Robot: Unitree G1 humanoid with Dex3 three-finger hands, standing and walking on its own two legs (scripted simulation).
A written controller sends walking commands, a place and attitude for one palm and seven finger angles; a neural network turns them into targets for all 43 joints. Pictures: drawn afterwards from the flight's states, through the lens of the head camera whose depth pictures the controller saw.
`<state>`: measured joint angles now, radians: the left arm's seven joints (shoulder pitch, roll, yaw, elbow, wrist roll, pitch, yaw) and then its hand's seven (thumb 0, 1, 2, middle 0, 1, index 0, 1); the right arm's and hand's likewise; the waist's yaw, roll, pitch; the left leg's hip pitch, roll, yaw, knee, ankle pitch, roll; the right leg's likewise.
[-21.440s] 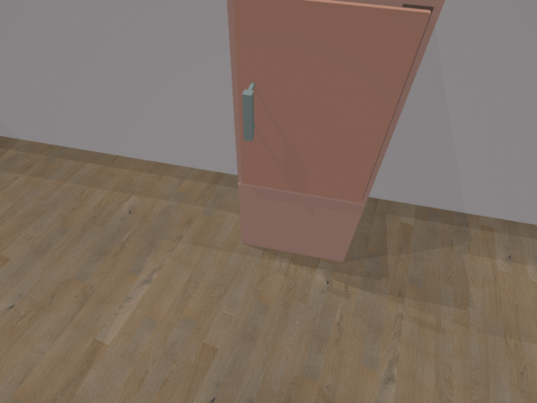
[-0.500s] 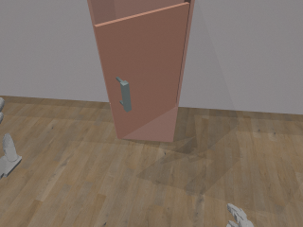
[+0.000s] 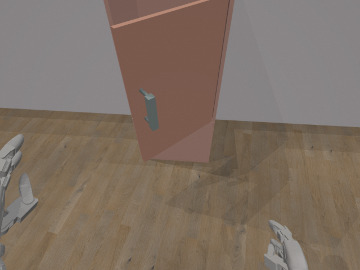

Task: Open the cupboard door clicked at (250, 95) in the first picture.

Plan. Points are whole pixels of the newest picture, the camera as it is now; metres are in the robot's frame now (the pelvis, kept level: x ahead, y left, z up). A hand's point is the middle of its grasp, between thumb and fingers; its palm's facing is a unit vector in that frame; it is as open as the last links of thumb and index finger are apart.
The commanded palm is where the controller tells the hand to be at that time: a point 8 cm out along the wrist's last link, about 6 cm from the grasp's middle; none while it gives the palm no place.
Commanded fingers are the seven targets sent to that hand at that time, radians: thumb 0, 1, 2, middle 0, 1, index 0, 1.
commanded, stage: let the arm hang, fingers relaxed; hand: left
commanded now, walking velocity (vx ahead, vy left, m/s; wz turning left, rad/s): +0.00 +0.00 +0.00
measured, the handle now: (148, 109) +0.61 +0.15 -0.03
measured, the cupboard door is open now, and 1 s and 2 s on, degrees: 43 43 43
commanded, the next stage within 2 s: look to check the result in 1.08 s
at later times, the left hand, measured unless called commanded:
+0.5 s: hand out of the picture -0.04 +0.20 -0.17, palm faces +0.04 -0.97 -0.23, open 7.2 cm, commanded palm none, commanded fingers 0.00 0.90 0.90 -0.20 -0.30 -0.20 -0.30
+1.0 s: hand out of the picture +0.00 +0.18 -0.17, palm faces +0.04 -0.98 -0.21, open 7.3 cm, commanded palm none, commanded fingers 0.00 0.90 0.90 -0.20 -0.30 -0.20 -0.30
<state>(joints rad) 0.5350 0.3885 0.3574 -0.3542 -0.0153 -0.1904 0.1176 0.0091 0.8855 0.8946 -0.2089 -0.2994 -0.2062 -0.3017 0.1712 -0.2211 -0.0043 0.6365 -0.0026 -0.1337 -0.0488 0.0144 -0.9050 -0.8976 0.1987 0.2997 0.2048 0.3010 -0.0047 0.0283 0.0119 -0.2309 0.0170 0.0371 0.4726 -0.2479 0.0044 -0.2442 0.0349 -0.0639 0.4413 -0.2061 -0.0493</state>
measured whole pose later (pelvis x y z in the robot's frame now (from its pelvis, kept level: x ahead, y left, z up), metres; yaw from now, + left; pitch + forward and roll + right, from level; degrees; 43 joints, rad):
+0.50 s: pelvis -0.02 +0.00 +0.00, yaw +2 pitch -1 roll +0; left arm 0.30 0.21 0.01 1.08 0.01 0.02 0.01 0.00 0.94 0.89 -0.20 -0.30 -0.20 -0.30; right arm 0.30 -0.18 0.01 1.08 -0.03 0.03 -0.01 0.01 -0.91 -0.90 0.20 0.30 0.20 0.30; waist 0.00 0.01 0.06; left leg -0.22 0.00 0.01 0.44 -0.19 0.01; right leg -0.23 0.02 -0.09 0.42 -0.17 -0.05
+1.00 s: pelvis -0.02 +0.01 +0.00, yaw +1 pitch -2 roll +1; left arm 0.24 0.15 0.02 1.14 0.01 0.00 0.02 0.01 0.92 0.89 -0.20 -0.30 -0.20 -0.30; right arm 0.30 -0.14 0.00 1.14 -0.03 0.00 -0.03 0.01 -0.91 -0.90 0.20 0.30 0.20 0.30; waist -0.01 0.01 0.03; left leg -0.18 -0.02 0.03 0.39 -0.18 0.02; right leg -0.22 0.00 -0.07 0.42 -0.18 -0.04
